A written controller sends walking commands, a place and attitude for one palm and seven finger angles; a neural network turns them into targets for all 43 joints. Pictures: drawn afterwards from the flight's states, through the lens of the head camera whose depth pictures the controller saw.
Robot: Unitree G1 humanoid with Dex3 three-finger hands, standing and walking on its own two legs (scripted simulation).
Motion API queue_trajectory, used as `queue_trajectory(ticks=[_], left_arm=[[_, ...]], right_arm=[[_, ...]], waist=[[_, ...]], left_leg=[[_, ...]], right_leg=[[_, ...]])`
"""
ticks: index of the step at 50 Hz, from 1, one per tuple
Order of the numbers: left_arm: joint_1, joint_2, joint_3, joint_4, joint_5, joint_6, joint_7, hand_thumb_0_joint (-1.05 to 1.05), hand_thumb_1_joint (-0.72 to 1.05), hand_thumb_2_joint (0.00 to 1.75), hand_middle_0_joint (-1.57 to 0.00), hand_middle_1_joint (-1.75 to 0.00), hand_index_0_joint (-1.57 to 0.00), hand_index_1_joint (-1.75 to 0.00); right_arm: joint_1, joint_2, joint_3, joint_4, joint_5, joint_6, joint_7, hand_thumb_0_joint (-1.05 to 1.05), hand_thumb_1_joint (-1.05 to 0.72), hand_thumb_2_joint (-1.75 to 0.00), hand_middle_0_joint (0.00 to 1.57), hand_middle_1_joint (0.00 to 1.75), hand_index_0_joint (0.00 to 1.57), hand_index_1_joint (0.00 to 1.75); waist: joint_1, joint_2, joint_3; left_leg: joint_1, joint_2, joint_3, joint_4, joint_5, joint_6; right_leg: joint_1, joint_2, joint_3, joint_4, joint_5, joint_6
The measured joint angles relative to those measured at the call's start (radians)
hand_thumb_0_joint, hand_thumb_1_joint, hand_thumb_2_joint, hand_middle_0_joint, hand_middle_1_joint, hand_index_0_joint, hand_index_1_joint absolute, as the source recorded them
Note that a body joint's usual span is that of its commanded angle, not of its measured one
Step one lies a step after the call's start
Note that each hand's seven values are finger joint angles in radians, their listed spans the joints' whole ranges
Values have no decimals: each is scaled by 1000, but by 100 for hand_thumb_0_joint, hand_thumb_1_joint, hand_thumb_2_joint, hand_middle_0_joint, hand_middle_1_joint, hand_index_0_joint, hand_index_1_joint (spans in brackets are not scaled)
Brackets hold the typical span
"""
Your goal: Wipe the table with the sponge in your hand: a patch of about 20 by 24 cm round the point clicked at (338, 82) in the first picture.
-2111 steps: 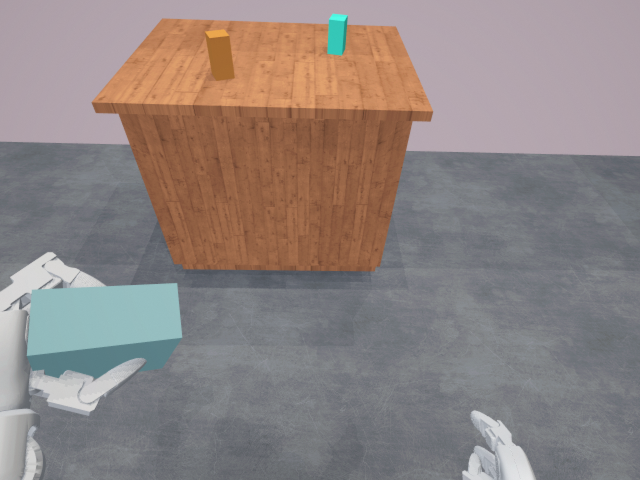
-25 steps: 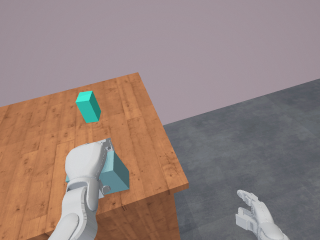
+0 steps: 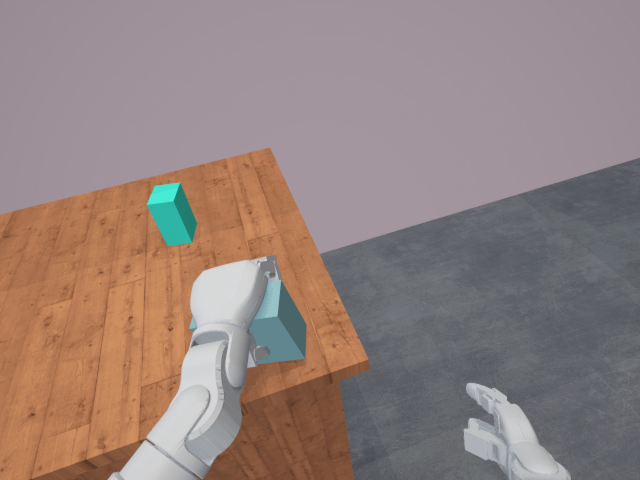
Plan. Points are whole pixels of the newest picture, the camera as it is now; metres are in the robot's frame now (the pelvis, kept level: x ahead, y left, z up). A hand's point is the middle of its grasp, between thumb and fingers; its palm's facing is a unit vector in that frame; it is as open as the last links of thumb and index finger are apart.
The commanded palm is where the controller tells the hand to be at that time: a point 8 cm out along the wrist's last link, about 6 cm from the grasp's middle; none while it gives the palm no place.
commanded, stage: wipe forward along the third lane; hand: left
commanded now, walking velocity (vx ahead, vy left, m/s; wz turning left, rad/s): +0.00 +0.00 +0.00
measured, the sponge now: (258, 332) +0.29 +0.14 +0.05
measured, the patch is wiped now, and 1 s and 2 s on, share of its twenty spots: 0.80 0.90 1.00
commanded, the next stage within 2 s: wipe back along the third lane in 1.58 s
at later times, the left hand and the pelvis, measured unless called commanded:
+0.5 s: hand (250, 288) +0.34 +0.15 +0.08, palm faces +0.05 -0.10 -0.99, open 9.5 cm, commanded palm +0.31 +0.17 +0.12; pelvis +0.00 -0.01 +0.00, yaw -1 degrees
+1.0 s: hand (240, 265) +0.38 +0.18 +0.08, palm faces -0.01 -0.06 -1.00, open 9.5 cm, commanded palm +0.36 +0.19 +0.12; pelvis +0.00 -0.01 +0.00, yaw +0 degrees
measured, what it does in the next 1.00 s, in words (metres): stands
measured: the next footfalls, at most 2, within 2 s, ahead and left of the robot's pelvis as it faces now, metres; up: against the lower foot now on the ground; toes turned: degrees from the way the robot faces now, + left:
none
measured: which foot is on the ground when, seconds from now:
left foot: down 0.00-1.00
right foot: down 0.00-1.00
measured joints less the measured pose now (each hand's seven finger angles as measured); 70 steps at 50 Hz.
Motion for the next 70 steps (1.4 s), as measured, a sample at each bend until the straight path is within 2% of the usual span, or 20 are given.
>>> queue_trajectory(ticks=[7,12,25,32,40,49,70], left_arm=[[-36,-3,24,56,-18,1,6,-1,-48,109,-75,-145,-82,-133],[-103,-5,35,141,-12,14,12,-2,-48,109,-75,-144,-82,-133],[-232,-18,61,347,5,90,27,-2,-48,109,-75,-145,-82,-134],[-316,-29,79,455,7,120,13,-2,-48,110,-75,-145,-82,-134],[-359,-8,118,522,9,79,-6,-1,-48,110,-75,-145,-82,-134],[-422,1,130,597,12,47,-5,-1,-49,110,-75,-145,-82,-134],[-567,38,196,805,14,-36,15,0,-49,110,-75,-145,-82,-135]], right_arm=[[7,-5,1,11,2,17,-14,2,-91,-90,19,30,20,30],[10,-7,5,21,7,19,-30,2,-91,-90,19,30,20,30],[21,-20,11,37,17,23,-40,2,-91,-90,19,30,20,30],[24,-26,14,50,21,13,-45,2,-91,-90,19,30,20,30],[43,-23,15,39,17,7,-56,2,-91,-90,19,30,20,30],[62,-25,10,51,16,8,-69,1,-91,-90,19,30,20,30],[115,-20,-1,72,7,15,-70,1,-91,-90,19,30,20,30]], waist=[[-8,-6,-3],[-16,-12,-4],[-39,-13,-24],[-41,-17,-33],[-48,-22,-43],[-52,-30,-40],[-85,-44,-45]], left_leg=[[-1,5,5,-7,4,2],[-10,8,4,-9,8,4],[-36,12,8,-11,11,12],[-55,9,3,-6,9,16],[-75,10,1,3,2,18],[-95,7,-6,10,0,14],[-139,-2,0,13,1,8]], right_leg=[[-7,6,5,-1,3,-4],[-18,9,5,1,7,-8],[-51,14,9,7,7,-12],[-68,12,5,15,2,-13],[-85,13,4,19,-2,-14],[-97,10,-3,16,-2,-10],[-127,0,5,-17,19,13]])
